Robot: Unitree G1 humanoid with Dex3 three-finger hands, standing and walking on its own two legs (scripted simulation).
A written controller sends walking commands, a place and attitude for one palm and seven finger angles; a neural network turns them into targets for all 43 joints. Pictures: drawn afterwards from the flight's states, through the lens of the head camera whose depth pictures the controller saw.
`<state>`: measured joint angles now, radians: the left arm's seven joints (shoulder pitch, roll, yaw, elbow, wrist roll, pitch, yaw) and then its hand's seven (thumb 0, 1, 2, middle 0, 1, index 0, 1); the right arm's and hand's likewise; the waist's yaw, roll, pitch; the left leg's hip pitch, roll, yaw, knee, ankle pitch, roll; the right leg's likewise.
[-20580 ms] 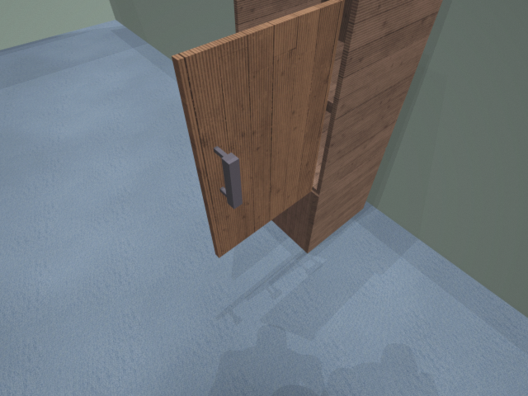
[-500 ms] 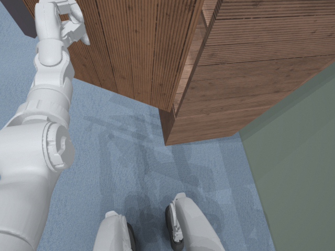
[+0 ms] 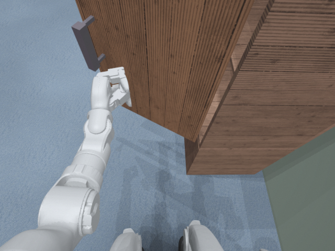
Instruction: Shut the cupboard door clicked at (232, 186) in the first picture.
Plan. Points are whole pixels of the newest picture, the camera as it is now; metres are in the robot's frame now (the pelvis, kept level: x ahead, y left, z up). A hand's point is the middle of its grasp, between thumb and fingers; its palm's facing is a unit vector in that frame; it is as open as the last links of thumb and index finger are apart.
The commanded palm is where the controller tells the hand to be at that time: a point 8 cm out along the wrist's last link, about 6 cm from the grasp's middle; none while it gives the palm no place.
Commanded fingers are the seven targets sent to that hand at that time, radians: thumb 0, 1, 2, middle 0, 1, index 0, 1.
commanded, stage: pull the fist back off the door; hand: left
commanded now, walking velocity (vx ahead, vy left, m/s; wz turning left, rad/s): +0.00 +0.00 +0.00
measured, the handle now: (92, 44) +0.64 +0.17 +0.05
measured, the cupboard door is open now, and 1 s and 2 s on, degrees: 61 61 61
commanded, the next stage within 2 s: draw the hand back to the body in 0.04 s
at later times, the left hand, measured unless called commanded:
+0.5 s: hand (100, 110) +0.39 +0.12 +0.11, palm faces +0.00 -1.00 -0.04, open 3.1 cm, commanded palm +0.35 +0.17 +0.12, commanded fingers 0.00 0.90 0.90 -1.30 -1.50 -1.30 -1.50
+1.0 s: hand (17, 158) +0.28 +0.20 +0.18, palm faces +0.25 -0.93 -0.28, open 3.6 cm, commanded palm +0.23 +0.24 +0.20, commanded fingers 0.00 0.90 0.90 -0.67 -0.81 -0.67 -0.81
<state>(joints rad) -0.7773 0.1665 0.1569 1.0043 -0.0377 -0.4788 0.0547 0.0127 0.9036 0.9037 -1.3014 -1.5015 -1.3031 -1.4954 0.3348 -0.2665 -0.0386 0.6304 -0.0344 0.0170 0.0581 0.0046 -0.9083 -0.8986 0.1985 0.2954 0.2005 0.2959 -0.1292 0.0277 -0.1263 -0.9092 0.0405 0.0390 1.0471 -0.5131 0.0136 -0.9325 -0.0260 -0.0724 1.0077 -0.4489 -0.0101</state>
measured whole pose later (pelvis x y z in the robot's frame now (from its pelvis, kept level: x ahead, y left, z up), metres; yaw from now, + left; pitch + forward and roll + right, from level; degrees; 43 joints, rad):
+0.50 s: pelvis +0.00 -0.01 +0.04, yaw +0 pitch +12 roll +0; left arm -0.38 0.19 0.14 0.59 -0.15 -0.36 -0.06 0.01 0.90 0.90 -1.30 -1.50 -1.30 -1.50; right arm 0.37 -0.24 0.00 0.62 0.03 0.02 -0.01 0.01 -0.91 -0.90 0.20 0.30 0.20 0.30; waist -0.06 0.04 -0.08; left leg -0.61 0.04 0.05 0.82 -0.42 0.00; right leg -0.65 -0.01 -0.06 0.82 -0.38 -0.02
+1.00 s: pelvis +0.01 -0.01 +0.08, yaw +1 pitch -3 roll +0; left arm 0.14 0.28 0.09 -0.04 -0.05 -0.05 0.08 0.01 0.90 0.90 -0.93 -1.09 -0.93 -1.09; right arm 0.15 -0.22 0.05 0.58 0.03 -0.01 -0.10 0.01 -0.91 -0.90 0.20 0.30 0.20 0.30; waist 0.05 0.06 0.01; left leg -0.10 0.01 0.04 0.42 -0.27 0.01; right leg -0.14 -0.02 -0.08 0.44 -0.25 -0.01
